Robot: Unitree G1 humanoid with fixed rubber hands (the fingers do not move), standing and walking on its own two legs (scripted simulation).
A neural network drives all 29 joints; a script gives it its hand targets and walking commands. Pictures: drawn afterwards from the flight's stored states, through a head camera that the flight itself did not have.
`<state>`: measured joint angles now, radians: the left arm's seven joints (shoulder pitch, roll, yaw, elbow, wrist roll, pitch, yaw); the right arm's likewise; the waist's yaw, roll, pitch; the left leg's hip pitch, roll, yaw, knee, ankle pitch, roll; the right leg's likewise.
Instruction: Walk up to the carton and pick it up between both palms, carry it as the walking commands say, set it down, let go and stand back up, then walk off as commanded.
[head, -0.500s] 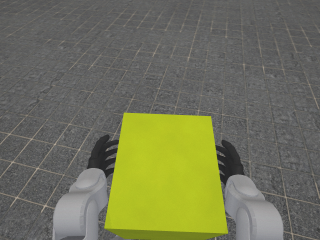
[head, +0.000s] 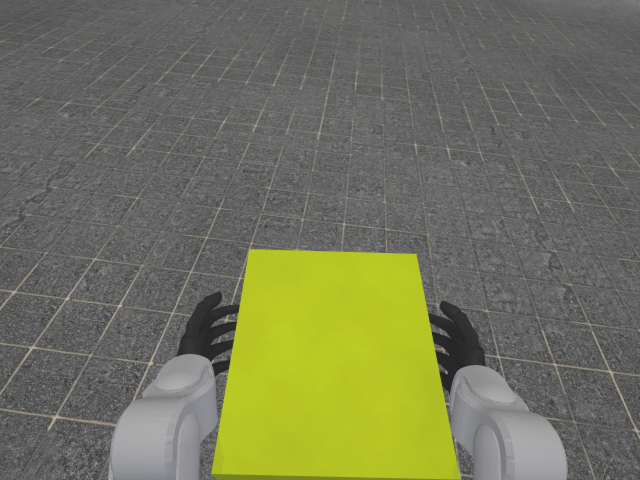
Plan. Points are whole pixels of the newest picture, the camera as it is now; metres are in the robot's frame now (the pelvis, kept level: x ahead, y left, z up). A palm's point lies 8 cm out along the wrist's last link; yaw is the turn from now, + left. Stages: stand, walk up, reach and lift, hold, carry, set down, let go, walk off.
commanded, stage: carry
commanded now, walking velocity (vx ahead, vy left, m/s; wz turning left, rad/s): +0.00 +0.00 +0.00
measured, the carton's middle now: (328, 390) +0.24 +0.01 +0.01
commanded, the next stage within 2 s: none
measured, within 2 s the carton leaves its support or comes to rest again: neither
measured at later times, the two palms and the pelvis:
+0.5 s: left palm (232, 458) +0.14 +0.10 +0.08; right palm out of the picture +0.13 -0.18 +0.08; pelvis -0.10 -0.03 -0.01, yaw -2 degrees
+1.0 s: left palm (219, 460) +0.14 +0.11 +0.08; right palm out of the picture +0.13 -0.17 +0.08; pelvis -0.11 -0.03 -0.01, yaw -1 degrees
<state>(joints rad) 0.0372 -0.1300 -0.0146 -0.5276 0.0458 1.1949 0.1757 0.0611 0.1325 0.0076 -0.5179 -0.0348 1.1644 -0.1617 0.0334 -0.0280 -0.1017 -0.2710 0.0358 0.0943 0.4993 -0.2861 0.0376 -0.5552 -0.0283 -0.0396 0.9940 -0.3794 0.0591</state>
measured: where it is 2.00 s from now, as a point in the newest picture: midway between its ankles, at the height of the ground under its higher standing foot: outside the picture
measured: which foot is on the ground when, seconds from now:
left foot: down 0.00-1.00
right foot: up 0.00-0.14, down 0.16-1.00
